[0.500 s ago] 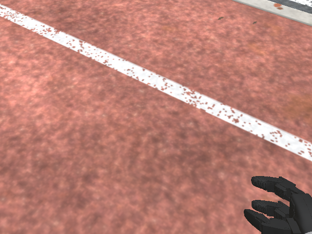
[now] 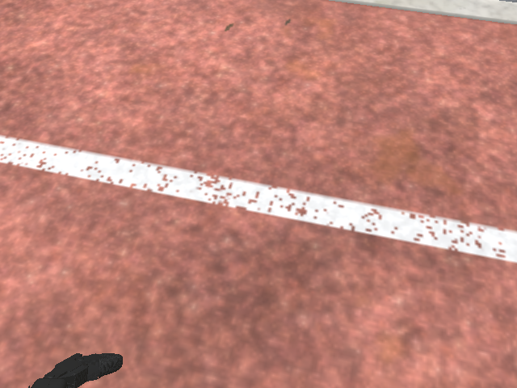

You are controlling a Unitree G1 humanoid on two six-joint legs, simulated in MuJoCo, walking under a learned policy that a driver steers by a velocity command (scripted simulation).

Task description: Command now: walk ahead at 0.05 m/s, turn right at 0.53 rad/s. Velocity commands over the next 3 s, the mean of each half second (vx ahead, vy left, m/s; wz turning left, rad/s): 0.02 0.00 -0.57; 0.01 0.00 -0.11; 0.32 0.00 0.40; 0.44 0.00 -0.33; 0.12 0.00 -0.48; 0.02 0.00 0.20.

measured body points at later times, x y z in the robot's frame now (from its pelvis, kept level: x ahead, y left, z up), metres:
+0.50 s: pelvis +0.06 +0.04 +0.02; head +0.11 +0.06 +0.47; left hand +0.32 +0.26 -0.08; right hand +0.12 -0.26 -0.07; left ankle +0.11 +0.15 -0.72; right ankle +0.03 -0.08 -0.64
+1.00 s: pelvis +0.07 +0.01 +0.01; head +0.09 -0.01 +0.46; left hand +0.32 +0.17 -0.07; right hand +0.07 -0.30 -0.11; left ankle +0.08 +0.14 -0.69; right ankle +0.00 -0.09 -0.72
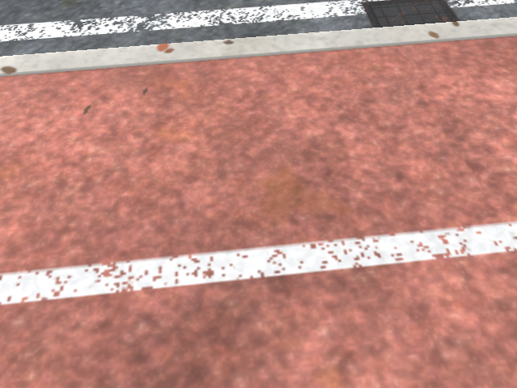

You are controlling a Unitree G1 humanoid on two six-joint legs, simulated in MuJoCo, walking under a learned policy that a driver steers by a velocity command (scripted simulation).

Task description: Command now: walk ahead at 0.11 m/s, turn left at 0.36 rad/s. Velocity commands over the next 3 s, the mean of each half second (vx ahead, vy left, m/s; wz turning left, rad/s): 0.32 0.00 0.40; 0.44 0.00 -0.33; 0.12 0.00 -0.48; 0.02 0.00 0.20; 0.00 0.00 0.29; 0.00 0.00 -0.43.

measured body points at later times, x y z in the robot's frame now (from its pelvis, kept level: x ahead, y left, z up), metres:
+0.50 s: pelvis +0.13 +0.11 +0.01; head +0.15 +0.14 +0.46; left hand +0.26 +0.41 -0.09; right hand +0.23 -0.15 -0.09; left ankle +0.04 +0.15 -0.73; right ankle +0.29 -0.04 -0.66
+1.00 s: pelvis +0.42 +0.16 +0.01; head +0.47 +0.16 +0.46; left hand +0.50 +0.44 -0.11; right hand +0.62 -0.09 -0.07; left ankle +0.53 +0.34 -0.67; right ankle +0.44 +0.08 -0.73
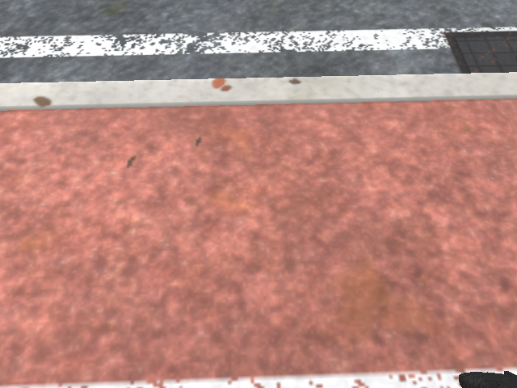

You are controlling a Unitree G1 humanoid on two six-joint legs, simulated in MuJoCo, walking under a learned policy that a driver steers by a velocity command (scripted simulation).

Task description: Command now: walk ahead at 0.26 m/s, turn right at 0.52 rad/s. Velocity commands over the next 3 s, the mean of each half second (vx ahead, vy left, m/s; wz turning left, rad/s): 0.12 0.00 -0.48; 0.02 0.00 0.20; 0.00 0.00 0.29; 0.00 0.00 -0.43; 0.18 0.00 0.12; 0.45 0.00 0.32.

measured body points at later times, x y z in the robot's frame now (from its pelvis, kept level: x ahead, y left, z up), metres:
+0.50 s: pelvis +0.13 +0.06 -0.01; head +0.16 +0.05 +0.44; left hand +0.35 +0.27 -0.11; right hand +0.20 -0.24 -0.11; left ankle +0.24 +0.15 -0.74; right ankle +0.10 -0.07 -0.71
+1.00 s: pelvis +0.13 +0.08 -0.02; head +0.16 +0.09 +0.43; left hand +0.31 +0.34 -0.13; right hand +0.23 -0.22 -0.10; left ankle +0.13 +0.17 -0.74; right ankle +0.09 -0.06 -0.72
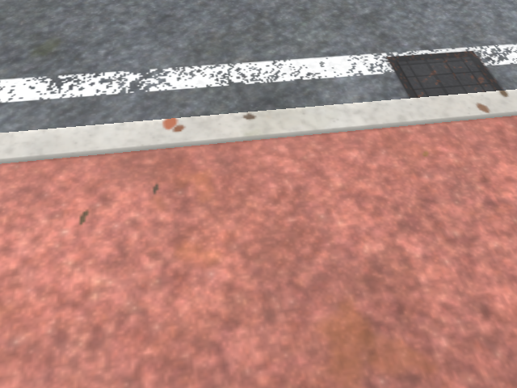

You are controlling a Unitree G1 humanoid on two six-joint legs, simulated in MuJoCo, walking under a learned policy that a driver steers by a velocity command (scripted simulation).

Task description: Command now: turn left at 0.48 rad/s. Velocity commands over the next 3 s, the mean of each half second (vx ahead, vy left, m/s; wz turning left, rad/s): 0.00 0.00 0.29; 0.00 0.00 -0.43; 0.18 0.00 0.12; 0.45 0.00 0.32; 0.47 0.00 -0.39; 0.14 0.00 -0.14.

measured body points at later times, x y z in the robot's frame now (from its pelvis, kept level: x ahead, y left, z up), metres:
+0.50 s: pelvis +0.00 -0.01 +0.01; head +0.01 -0.01 +0.46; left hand +0.07 +0.28 -0.10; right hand +0.21 -0.22 -0.09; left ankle -0.01 +0.09 -0.73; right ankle +0.02 -0.14 -0.73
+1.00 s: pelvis -0.02 -0.06 +0.00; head +0.01 -0.08 +0.45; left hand +0.19 +0.19 -0.08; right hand +0.09 -0.36 -0.11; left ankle -0.01 +0.09 -0.72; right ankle -0.03 -0.16 -0.73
